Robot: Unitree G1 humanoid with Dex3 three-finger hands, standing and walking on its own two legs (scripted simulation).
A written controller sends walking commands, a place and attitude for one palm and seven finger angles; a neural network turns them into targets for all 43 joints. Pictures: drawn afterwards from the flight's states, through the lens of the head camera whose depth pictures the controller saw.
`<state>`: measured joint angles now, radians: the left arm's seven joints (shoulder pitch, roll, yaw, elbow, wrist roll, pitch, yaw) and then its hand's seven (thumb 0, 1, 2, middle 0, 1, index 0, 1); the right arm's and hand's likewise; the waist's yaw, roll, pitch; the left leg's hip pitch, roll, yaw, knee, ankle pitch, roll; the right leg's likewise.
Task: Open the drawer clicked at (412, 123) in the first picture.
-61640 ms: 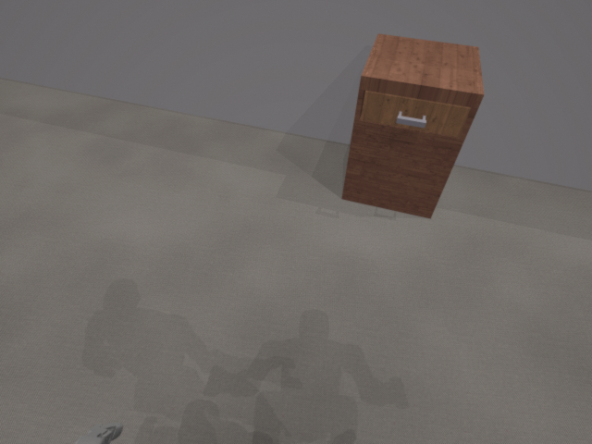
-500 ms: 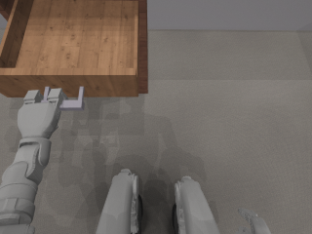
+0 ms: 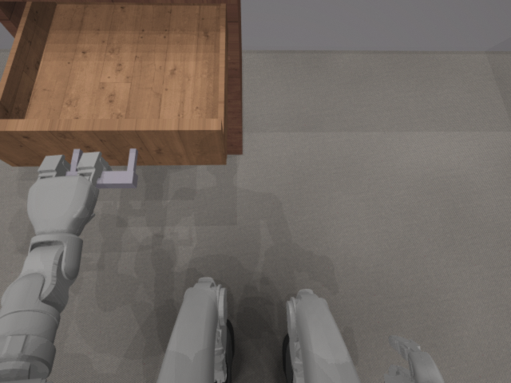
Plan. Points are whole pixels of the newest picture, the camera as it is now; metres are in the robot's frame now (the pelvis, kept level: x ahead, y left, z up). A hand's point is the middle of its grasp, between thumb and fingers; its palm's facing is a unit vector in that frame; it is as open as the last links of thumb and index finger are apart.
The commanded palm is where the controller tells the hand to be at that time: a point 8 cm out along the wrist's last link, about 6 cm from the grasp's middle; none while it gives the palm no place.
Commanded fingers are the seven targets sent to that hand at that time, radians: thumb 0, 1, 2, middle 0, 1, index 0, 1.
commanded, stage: pull the drawer open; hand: left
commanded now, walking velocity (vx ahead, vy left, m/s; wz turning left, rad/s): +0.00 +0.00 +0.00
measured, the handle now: (103, 167) +0.43 +0.28 -0.05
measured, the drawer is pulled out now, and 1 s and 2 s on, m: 0.25 0.27 0.27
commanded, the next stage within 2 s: open the thumb to release the handle in 1.30 s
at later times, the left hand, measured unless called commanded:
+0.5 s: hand (83, 215) +0.35 +0.30 -0.07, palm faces -0.03 -0.04 -1.00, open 5.9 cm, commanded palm +0.33 +0.29 -0.02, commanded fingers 0.00 0.90 0.90 -0.40 -1.35 -0.40 -1.35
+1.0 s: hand (83, 217) +0.35 +0.30 -0.07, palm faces -0.04 -0.04 -1.00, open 5.9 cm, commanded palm +0.32 +0.29 -0.02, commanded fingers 0.00 0.90 0.90 -0.40 -1.35 -0.40 -1.35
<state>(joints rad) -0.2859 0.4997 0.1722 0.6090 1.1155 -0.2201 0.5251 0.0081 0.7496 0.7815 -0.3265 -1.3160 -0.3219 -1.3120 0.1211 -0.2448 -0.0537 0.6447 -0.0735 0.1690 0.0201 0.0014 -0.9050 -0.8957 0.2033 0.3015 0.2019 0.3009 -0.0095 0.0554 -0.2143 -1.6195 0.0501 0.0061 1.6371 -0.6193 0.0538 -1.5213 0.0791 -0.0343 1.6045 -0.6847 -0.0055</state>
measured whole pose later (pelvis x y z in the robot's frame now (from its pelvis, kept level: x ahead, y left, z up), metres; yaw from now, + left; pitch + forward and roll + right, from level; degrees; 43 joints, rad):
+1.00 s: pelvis +0.00 +0.00 +0.00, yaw +0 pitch +34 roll -4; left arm -0.23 0.49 0.17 0.56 1.11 -0.22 0.54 0.01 0.75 0.79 -0.32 -1.31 -0.31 -1.31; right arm 0.11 -0.24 -0.05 0.64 -0.07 0.16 0.01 0.00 -0.90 -0.90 0.20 0.30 0.20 0.30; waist 0.00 0.05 -0.22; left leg -1.62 0.05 0.01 1.64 -0.62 0.05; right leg -1.52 0.08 -0.03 1.61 -0.69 -0.01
